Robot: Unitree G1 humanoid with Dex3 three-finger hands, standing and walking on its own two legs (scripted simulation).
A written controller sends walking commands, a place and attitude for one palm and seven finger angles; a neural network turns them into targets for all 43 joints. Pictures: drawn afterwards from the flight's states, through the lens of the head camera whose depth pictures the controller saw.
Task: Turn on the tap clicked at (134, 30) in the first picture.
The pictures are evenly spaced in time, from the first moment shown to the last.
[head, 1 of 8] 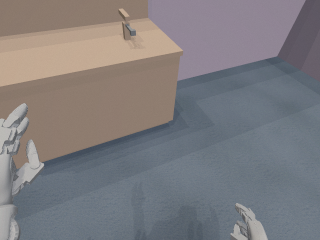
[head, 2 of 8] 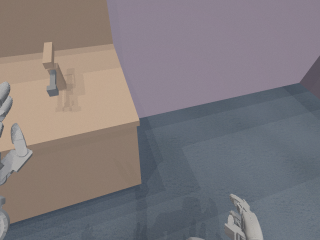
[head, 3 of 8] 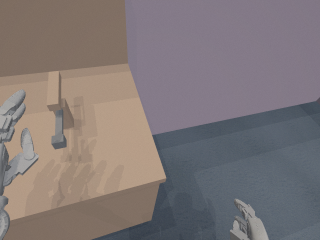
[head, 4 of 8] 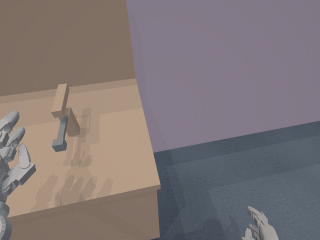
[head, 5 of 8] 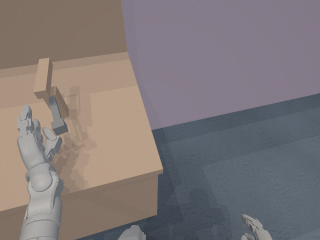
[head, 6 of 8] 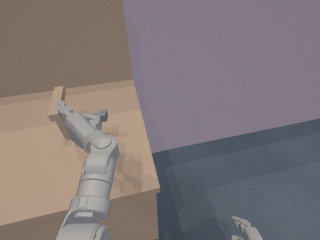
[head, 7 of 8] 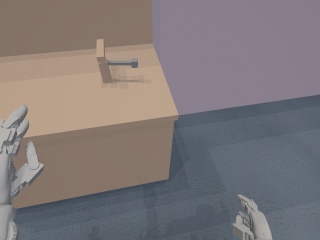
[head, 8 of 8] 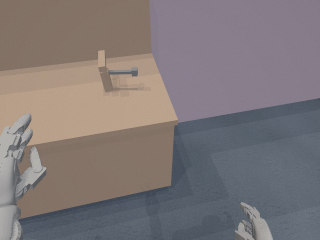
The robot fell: no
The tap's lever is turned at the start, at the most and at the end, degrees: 0 79 79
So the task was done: yes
